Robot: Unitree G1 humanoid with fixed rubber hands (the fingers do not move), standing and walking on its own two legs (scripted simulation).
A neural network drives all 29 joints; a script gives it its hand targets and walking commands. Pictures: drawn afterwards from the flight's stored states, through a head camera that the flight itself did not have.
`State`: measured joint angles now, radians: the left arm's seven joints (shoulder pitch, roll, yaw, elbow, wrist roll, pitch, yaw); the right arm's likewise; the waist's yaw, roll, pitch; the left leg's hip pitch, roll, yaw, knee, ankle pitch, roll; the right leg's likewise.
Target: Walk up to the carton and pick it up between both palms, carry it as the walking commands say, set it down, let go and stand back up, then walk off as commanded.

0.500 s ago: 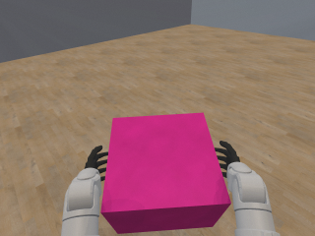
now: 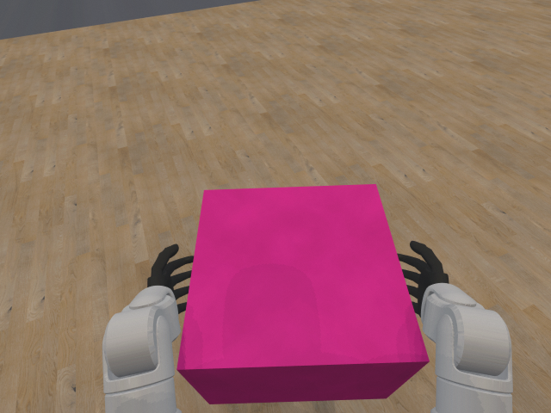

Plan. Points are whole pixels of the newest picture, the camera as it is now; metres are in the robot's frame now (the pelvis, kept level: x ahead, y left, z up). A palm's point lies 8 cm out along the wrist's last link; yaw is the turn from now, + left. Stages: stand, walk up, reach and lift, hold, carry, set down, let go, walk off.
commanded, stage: carry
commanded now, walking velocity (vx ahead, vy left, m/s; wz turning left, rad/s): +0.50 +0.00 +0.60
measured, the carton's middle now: (293, 292) +0.29 -0.02 +0.01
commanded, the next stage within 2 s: none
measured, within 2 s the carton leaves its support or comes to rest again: neither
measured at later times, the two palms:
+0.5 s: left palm (145, 174) +0.53 +0.24 +0.08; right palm (317, 145) +0.61 -0.11 +0.07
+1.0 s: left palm (105, 112) +0.81 +0.40 +0.07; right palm (229, 79) +0.98 +0.09 +0.06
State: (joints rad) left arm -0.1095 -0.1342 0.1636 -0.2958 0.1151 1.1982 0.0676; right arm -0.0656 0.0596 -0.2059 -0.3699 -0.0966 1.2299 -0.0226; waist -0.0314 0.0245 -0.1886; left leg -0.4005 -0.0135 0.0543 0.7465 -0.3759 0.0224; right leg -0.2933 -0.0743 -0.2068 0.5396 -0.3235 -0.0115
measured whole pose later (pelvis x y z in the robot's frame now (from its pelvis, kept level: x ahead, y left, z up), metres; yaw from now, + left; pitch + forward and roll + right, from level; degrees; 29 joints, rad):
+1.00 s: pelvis +0.67 +0.12 +0.00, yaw +31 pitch +5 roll +2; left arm -0.10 -0.11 0.18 -0.33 0.08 1.16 0.11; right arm -0.09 0.12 -0.17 -0.34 -0.12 1.16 -0.06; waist -0.03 -0.01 -0.10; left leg -0.19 -0.04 0.05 0.49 -0.39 0.03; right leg -0.51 -0.12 -0.04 0.96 -0.56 0.09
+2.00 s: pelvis +1.21 +0.60 -0.01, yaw +68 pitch +8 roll +2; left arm -0.15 -0.13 0.16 -0.39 0.12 1.16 0.21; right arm -0.21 0.12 -0.20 -0.28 -0.11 1.13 -0.07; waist 0.06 -0.08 -0.12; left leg -0.38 -0.04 0.15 0.52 -0.24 0.09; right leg -0.22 -0.24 -0.30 0.65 -0.45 0.11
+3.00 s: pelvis +1.34 +1.30 -0.01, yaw +100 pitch +7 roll -3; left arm -0.16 -0.13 0.17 -0.34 0.12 1.11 0.15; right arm -0.17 0.13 -0.20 -0.34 -0.09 1.13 -0.12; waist -0.02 0.05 -0.05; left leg -0.45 -0.07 0.00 0.87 -0.47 0.12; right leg -0.47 -0.09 -0.16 0.63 -0.26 0.04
